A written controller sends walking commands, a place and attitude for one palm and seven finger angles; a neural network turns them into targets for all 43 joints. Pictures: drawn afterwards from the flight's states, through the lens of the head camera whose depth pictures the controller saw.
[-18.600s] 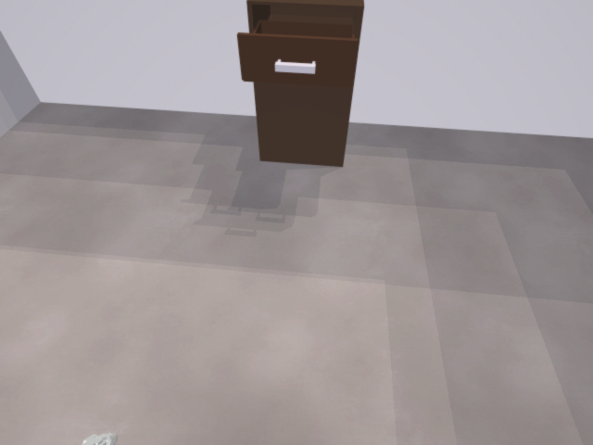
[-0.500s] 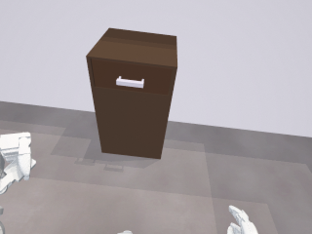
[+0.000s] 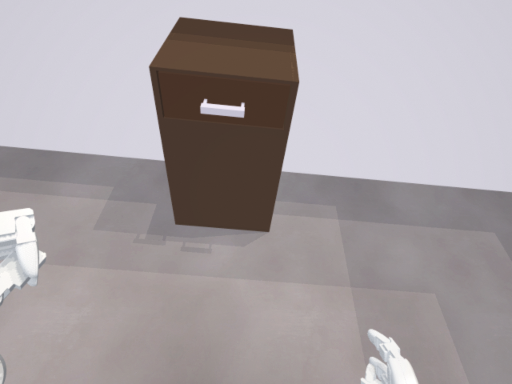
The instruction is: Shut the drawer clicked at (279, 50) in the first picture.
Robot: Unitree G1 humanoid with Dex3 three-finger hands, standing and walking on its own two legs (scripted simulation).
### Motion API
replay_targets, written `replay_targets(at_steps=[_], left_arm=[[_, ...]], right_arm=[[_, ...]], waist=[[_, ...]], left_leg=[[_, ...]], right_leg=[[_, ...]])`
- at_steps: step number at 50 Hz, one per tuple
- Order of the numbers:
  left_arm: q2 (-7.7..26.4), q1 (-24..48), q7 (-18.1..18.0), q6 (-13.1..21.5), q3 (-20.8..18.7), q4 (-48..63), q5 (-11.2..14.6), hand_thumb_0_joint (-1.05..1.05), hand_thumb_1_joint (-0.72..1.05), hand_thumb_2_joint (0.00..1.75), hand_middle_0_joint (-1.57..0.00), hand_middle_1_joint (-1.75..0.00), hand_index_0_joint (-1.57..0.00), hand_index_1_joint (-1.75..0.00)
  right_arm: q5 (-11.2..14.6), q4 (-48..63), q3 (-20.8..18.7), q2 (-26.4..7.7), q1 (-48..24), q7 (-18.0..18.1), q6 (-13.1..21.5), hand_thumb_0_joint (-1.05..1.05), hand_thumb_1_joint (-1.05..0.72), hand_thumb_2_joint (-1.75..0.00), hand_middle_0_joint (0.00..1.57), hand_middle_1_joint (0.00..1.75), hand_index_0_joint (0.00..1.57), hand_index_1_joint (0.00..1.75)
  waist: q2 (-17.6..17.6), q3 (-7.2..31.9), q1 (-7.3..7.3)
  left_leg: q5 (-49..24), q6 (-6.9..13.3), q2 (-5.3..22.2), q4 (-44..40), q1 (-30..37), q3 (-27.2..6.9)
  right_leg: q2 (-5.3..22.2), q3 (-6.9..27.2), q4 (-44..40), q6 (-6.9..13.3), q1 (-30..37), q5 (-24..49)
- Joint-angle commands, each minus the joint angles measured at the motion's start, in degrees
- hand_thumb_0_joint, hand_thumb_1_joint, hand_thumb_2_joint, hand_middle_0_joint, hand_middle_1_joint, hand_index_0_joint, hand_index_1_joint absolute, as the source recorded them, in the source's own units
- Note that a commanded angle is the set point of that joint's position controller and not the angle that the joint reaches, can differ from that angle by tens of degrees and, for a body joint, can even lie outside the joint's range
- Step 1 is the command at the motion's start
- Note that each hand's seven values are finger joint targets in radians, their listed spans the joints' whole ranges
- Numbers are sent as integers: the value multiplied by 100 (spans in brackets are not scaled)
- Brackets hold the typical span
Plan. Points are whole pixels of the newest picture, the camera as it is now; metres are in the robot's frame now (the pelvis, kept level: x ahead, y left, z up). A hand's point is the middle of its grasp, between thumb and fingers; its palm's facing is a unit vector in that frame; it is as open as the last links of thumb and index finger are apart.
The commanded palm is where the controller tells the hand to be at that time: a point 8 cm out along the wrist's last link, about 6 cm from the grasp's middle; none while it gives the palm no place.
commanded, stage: stop stepping back and stand still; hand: left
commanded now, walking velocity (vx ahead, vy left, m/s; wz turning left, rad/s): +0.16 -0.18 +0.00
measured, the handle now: (223, 106) +0.92 +0.13 -0.07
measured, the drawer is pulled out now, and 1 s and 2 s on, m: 0.00 0.00 0.00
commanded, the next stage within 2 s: let the arm hang, fingers relaxed in 0.20 s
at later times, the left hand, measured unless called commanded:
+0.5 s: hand out of the picture +0.15 +0.19 -0.11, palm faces +0.09 -0.96 -0.27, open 3.0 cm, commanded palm none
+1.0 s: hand out of the picture -0.04 +0.16 -0.16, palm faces +0.13 -0.97 -0.22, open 6.5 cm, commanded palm none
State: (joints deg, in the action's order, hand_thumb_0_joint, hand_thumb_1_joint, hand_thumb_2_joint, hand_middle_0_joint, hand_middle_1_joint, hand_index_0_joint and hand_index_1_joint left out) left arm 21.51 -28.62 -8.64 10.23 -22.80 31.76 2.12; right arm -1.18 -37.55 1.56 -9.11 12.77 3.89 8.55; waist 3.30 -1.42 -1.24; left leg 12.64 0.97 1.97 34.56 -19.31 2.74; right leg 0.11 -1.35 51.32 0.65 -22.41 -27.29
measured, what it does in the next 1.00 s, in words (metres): steps on the spot: right foot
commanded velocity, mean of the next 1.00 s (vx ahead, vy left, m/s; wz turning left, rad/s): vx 0.02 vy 0.00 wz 0.00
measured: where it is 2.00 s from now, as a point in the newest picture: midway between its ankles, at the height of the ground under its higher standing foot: outside the picture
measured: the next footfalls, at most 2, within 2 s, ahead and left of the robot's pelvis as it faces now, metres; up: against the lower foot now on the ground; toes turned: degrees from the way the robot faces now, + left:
right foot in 0.14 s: +0.08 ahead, -0.14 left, +0.00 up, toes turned +6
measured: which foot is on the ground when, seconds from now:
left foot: down 0.00-1.00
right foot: up 0.00-0.12, down 0.14-1.00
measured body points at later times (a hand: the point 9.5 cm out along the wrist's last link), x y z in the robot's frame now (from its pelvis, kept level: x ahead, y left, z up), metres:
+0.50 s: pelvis -0.02 -0.02 -0.01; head -0.02 -0.02 +0.44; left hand +0.14 +0.24 -0.09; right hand +0.11 -0.26 -0.13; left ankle +0.04 +0.12 -0.73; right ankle +0.04 -0.14 -0.73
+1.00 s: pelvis +0.00 -0.02 +0.01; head +0.02 -0.03 +0.46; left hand -0.05 +0.21 -0.14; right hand +0.00 -0.24 -0.15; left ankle +0.03 +0.10 -0.73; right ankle +0.04 -0.14 -0.73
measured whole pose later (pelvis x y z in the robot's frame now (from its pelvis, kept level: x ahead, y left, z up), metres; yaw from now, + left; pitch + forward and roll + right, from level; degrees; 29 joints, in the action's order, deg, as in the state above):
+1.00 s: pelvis +0.00 -0.02 +0.01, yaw +5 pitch -1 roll +0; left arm 9.6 -18.1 -1.1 -1.4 -0.9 -64.6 -0.5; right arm -1.2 -62.7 -1.2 -8.4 18.3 1.1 -1.0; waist -1.7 -2.5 -0.3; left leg 10.5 -0.3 0.2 26.1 -14.4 -0.9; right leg -0.4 0.6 26.1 0.3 -13.6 -11.4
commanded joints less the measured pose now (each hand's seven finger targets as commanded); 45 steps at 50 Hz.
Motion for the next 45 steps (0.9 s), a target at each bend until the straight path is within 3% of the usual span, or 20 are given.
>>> replay_targets(at_steps=[1, 3, 5, 7, 9, 13, 14, 15, 16, 17, 19, 22, 24, 25, 28, 31, 33, 35, 37, 45], left_arm=[[991, -897, -13, 441, -535, 2073, -8, 0, 90, 90, -140, -160, -140, -160], [1000, -1046, -76, 350, -612, 1766, -15, 0, 90, 90, -140, -160, -140, -160], [1009, -1081, -114, 239, -643, 1335, -40, 0, 90, 90, -140, -160, -140, -160], [1287, -589, -141, 170, -783, 1339, 72, 0, 90, 90, -140, -160, -140, -160], [1339, -69, -180, 351, -946, 1228, 60, 0, 90, 90, -140, -160, -140, -160], [729, -51, -108, 324, -247, 1127, -5, 0, 90, 90, -140, -160, -140, -160], [780, 37, -99, 385, -245, 1321, -12, 0, 90, 90, -140, -160, -140, -160], [-522, 249, 739, -478, 1833, -3501, -524, 0, 90, 90, -140, -160, -140, -160], [-626, 519, 806, -1051, 1545, -3178, -461, 0, 90, 90, -136, -156, -136, -156], [-613, 684, 796, -1171, 1564, -3300, -436, 0, 90, 90, -132, -151, -132, -151], [-606, 957, 808, -1096, 1669, -4014, -390, 0, 90, 90, -124, -143, -124, -143], [-462, 647, 847, -1110, 1783, -5575, -368, 0, 90, 90, -112, -130, -112, -130], [210, 732, 826, -1091, 1791, -6359, -385, 0, 90, 90, -104, -121, -104, -121], [521, 1286, 839, -1161, 1821, -6469, -396, 0, 90, 90, -100, -117, -100, -117], [59, 1768, 780, -1119, 1955, -7252, -332, 0, 90, 90, -88, -104, -88, -104], [-429, 1536, 767, -1122, 1961, -7675, -307, 0, 90, 90, -76, -91, -76, -91], [-408, 1253, 778, -1186, 1975, -8014, -273, 0, 90, 90, -68, -82, -68, -82], [-364, 990, 803, -1144, 1976, -8376, -299, 0, 90, 90, -60, -73, -60, -73], [-455, 929, 790, -1064, 2036, -8642, -278, 0, 90, 90, -52, -65, -52, -65], [-369, 1082, 716, -989, 2059, -9209, -263, 0, 90, 90, -20, -30, -20, -30]], right_arm=[[48, 1101, -309, -866, -565, -134, 295, 0, -90, -90, 20, 30, 20, 30], [10, 1186, -316, -902, -628, -104, 103, 0, -90, -90, 20, 30, 20, 30], [22, 1248, -345, -879, -618, -30, -108, 0, -90, -90, 20, 30, 20, 30], [107, 1227, -379, -743, -562, 17, -221, 0, -90, -90, 20, 30, 20, 30], [37, 919, -345, -740, -369, 22, -72, 0, -90, -90, 20, 30, 20, 30], [71, 875, -303, -801, -523, 136, -14, 0, -90, -90, 20, 30, 20, 30], [66, 921, -317, -915, -551, 173, 59, 0, -90, -90, 20, 30, 20, 30], [-52, -448, -709, -1674, 91, -436, 183, 0, -90, -90, 20, 30, 20, 30], [-39, -75, -676, -1651, 468, -426, -404, 0, -90, -90, 20, 30, 20, 30], [-113, 7, -553, -1437, 413, -368, -492, 0, -90, -90, 20, 30, 20, 30], [-225, 124, -475, -1391, 200, -325, -514, 0, -90, -90, 20, 30, 20, 30], [-169, -119, -416, -1351, -312, -296, -707, 0, -90, -90, 20, 30, 20, 30], [-14, -273, -365, -775, -215, -352, -899, 0, -90, -90, 20, 30, 20, 30], [-25, -371, -381, -797, 49, -404, -1010, 0, -90, -90, 20, 30, 20, 30], [-53, -1009, -404, -708, 560, -361, -1060, 0, -90, -90, 20, 30, 20, 30], [-91, -1363, -370, -594, 876, -327, -945, 0, -90, -90, 20, 30, 20, 30], [-118, -1443, -413, -832, 514, -300, -948, 0, -90, -90, 20, 30, 20, 30], [-74, -1520, -469, -968, 336, -265, -915, 0, -90, -90, 20, 30, 20, 30], [-16, -1734, -440, -759, 546, -252, -877, 0, -90, -90, 20, 30, 20, 30], [24, -2315, -393, -515, 1023, -236, -898, 0, -90, -90, 20, 30, 20, 30]], waist=[[-1640, 410, 120], [-1909, 281, 130], [-1143, 158, 143], [1263, 82, 66], [575, 441, -53], [-142, 30, -105], [-800, -59, -76], [-2026, -91, -567], [-1583, -134, -415], [-762, 520, -399], [-379, 684, -178], [-706, 678, 390], [552, 30, 282], [249, -182, 55], [842, -237, -176], [-875, -97, -139], [-1995, -215, 117], [-1099, -159, 364], [-415, 112, 272], [-231, -203, 22]], left_leg=[[1879, 540, 1409, -2448, -265, -1426], [2793, 308, 1215, -2460, -1328, -929], [2709, 77, 725, -1104, -1831, -410], [1361, -123, -108, 2186, -1932, 65], [1100, -124, 176, 2466, -1361, -167], [718, 13, 125, -125, 756, 145], [1132, 164, 411, -917, 685, -464], [-1017, 500, 1296, -653, 945, -1778], [-2805, 1097, 1795, -1118, 380, -2741], [-2599, 1269, 1990, -1144, 241, -3085], [-2565, 1234, 1704, -965, 178, -2599], [-989, 471, 763, -624, -685, -1127], [1686, -79, -286, 436, -1055, -369], [1618, -96, -322, 817, -421, -196], [855, 9, -255, 1146, 256, -250], [350, 200, 233, -807, 714, -1000], [2409, 361, 732, -2217, -707, -1852], [2103, 379, 676, -2209, -946, -1692], [1141, 219, 307, -1662, -265, -1103], [225, 102, 191, -1320, 643, -690]], right_leg=[[71, -221, -370, 4, 522, 279], [-177, -655, -1034, 117, 1732, 94], [-129, -371, -2174, 329, 2202, -290], [1812, 2710, -4219, 1220, 1104, -1206], [1882, 2135, -3914, 1201, 772, -501], [1043, 508, -3056, 606, -627, -906], [756, 346, -2411, 390, -523, -560], [470, -398, -92, -73, -1830, 389], [130, -50, 867, -177, -1705, -630], [27, 268, 1615, -198, -1476, -844], [151, 463, 1324, -219, -976, -862], [12, 66, -1299, -164, 1030, 568], [1190, 2057, -3576, 293, 337, -953], [1599, 2318, -4177, 583, -594, -1934], [1003, 1693, -3938, 584, -907, -1138], [426, 829, -2737, 316, -611, -10], [-13, 229, -2215, 64, 591, 252], [-19, 248, -2153, 96, 1199, 880], [211, 588, -2883, 166, 1184, 1053], [434, 722, -3397, 242, 401, 623]])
